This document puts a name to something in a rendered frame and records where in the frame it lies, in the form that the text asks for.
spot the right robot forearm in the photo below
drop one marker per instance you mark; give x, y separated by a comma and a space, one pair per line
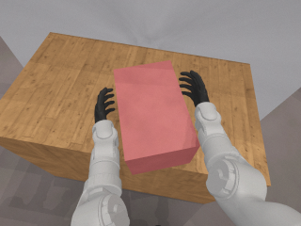
212, 137

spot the robot left upper arm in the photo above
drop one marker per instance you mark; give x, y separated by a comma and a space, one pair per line
106, 210

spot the left robot forearm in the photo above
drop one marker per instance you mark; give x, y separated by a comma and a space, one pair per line
104, 165

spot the carton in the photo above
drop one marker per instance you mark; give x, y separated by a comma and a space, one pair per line
156, 128

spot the robot right hand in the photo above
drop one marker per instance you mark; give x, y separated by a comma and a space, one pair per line
199, 93

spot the robot right upper arm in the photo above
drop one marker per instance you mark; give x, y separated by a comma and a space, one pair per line
240, 191

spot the pedestal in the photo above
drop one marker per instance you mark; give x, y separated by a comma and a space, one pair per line
47, 114

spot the robot left hand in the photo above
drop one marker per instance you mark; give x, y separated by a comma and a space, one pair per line
99, 112

